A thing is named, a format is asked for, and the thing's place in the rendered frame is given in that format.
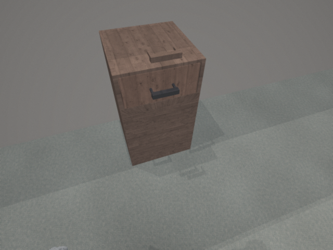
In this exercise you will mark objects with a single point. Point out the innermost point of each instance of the handle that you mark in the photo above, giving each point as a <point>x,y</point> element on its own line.
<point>165,93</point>
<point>154,58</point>

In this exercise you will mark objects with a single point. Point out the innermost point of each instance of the drawer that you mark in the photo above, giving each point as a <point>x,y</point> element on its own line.
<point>135,89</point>

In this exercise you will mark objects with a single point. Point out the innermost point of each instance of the cabinet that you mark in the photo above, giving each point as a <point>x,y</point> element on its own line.
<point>160,128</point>

